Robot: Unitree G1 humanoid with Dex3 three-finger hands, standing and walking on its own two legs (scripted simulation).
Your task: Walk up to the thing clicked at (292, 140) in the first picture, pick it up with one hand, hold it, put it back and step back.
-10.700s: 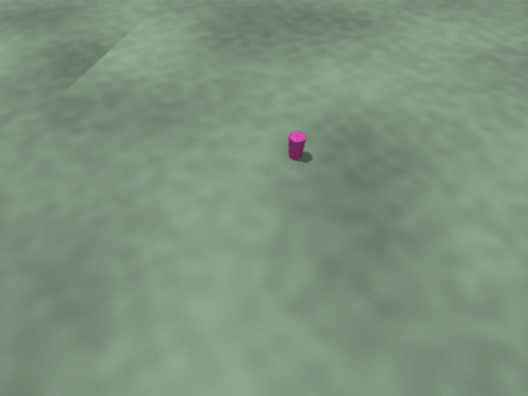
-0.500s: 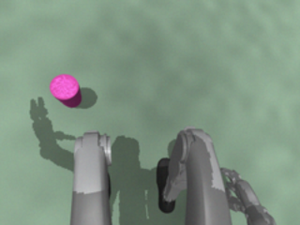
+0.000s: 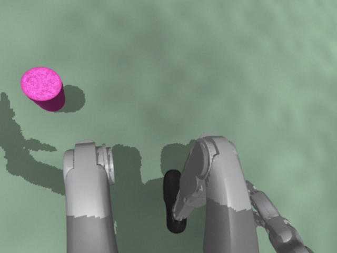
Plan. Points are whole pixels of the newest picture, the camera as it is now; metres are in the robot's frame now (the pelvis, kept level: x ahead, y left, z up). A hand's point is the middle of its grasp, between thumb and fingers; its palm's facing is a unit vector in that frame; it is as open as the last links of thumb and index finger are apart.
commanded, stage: approach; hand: left
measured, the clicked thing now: (47, 92) +0.48 +0.28 -0.26
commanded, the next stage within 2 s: close in in 0.18 s
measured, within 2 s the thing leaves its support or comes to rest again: neither
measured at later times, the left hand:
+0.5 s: hand (16, 108) +0.42 +0.33 -0.22, palm faces +0.38 -0.93 +0.04, open 17.5 cm
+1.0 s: hand (38, 103) +0.44 +0.29 -0.23, palm faces +0.39 -0.92 +0.00, open 17.2 cm
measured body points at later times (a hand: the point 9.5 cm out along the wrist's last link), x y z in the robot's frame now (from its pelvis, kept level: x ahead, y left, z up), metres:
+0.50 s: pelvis -0.01 +0.01 -0.05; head +0.23 +0.18 +0.29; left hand +0.39 +0.38 -0.22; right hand +0.14 -0.25 -0.07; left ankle +0.08 +0.12 -0.30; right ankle +0.13 -0.13 -0.30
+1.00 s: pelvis -0.02 +0.02 -0.05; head +0.23 +0.19 +0.28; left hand +0.41 +0.34 -0.23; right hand +0.11 -0.25 -0.06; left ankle +0.08 +0.12 -0.30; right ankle +0.13 -0.13 -0.30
